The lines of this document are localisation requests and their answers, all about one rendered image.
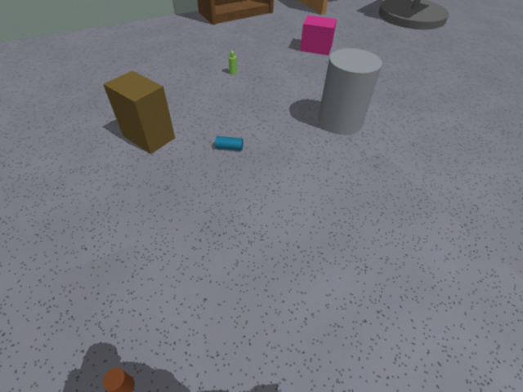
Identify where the bookshelf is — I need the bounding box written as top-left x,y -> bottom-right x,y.
197,0 -> 274,25

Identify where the office chair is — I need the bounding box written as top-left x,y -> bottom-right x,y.
379,0 -> 449,29

